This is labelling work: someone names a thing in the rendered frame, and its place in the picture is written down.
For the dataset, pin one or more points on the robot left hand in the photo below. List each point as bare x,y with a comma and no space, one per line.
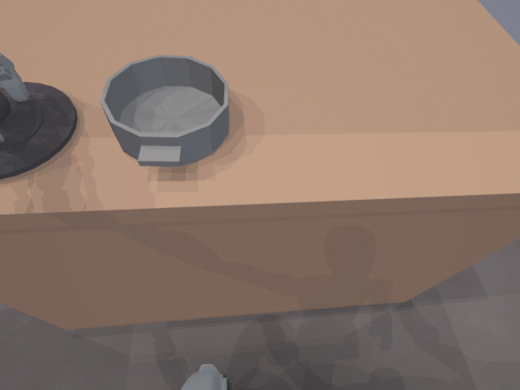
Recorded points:
11,82

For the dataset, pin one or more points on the lid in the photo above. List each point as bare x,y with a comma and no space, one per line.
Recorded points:
35,130

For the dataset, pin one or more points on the robot left thigh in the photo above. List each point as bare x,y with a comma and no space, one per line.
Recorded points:
206,380

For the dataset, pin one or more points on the robot left shin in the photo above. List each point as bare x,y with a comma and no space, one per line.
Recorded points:
208,367

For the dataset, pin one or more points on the pot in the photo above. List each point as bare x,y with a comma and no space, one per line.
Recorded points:
167,110

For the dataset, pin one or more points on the table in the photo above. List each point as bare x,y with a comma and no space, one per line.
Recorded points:
373,151

